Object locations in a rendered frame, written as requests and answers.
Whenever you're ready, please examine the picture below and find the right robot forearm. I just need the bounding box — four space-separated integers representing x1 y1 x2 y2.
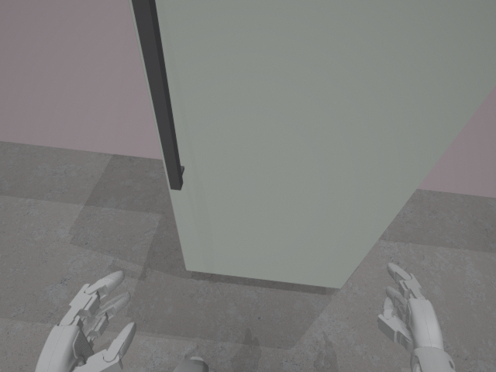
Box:
410 346 456 372

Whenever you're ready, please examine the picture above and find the left robot hand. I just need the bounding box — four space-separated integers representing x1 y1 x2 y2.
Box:
35 270 136 372

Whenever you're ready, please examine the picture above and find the handle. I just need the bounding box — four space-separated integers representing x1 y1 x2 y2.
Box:
132 0 184 191

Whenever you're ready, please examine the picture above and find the fridge door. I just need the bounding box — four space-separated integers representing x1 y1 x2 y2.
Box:
129 0 496 289

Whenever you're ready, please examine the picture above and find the right robot hand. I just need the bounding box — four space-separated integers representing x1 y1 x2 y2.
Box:
378 262 444 354

